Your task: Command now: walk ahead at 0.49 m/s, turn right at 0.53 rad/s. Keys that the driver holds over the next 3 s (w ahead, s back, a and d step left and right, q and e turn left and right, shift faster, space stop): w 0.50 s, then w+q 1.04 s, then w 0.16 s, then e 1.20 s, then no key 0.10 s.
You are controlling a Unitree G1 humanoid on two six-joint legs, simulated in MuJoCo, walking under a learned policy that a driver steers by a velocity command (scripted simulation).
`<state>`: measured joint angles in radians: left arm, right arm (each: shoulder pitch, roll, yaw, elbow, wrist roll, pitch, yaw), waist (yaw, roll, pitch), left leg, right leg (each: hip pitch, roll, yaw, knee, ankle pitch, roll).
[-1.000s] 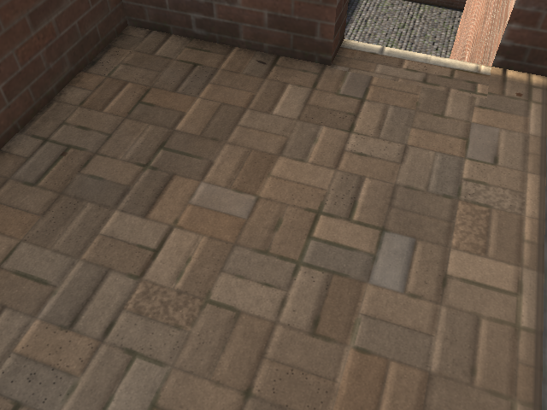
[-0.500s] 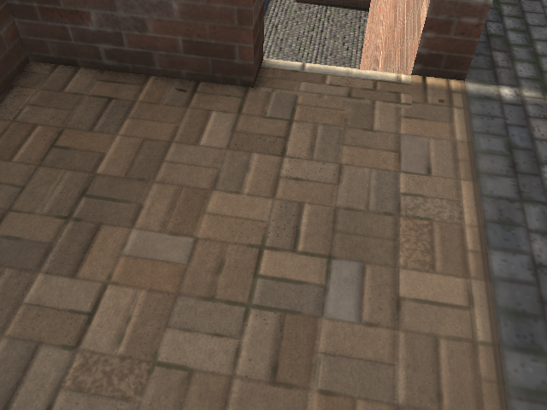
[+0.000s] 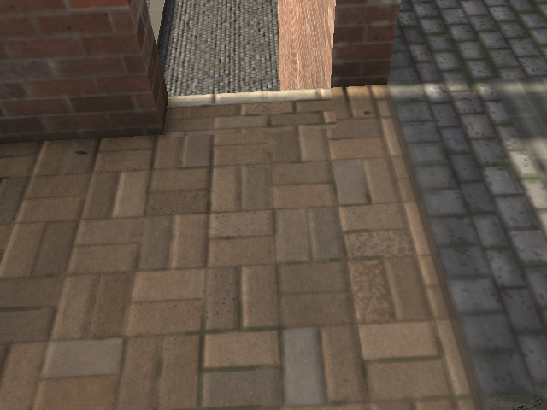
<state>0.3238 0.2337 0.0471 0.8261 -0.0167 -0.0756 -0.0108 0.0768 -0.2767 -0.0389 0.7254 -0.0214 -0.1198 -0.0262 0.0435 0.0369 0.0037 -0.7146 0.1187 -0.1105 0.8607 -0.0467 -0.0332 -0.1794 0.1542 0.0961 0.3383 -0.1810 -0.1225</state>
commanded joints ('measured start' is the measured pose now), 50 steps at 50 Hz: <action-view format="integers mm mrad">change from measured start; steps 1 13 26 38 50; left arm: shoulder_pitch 20 146 -243 125 -93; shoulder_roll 159 144 51 229 162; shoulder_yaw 38 3 -12 63 50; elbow -64 -51 -166 -114 -45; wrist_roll -11 -26 15 24 29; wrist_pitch -7 -18 -19 -35 -51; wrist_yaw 17 9 4 -1 10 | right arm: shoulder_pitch -73 377 303 440 166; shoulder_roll -28 -138 -125 -64 -40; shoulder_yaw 0 -54 -35 -4 -32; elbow -76 1 48 37 -62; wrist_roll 11 32 39 64 44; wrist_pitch -5 -24 9 21 83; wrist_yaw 3 41 37 19 36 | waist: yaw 15 -127 -99 70 -38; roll -103 180 36 -277 -92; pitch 2 -273 14 -362 27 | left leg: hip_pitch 131 1061 574 -65 -18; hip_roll -80 274 41 -125 14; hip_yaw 68 -640 -13 -34 6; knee -229 -549 -710 393 103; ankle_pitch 143 -381 144 -530 14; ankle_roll -11 349 241 62 34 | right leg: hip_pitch -95 -597 -453 564 61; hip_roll -204 -91 -235 -588 -413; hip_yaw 173 133 -69 609 -121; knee -96 984 363 3 -202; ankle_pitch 150 -360 209 -147 249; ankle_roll -113 56 118 -167 -69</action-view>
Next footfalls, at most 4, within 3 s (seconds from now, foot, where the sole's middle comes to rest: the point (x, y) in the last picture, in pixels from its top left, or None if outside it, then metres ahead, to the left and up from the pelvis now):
0.20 left None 0.30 0.14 -0.78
0.72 right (361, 390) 0.54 -0.13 -0.78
1.26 left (245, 301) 0.78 0.17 -0.78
1.76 right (274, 208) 1.11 0.10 -0.78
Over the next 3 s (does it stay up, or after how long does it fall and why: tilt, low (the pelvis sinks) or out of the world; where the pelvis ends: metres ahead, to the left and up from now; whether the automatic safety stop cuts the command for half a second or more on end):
stays up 1.03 0.14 0.01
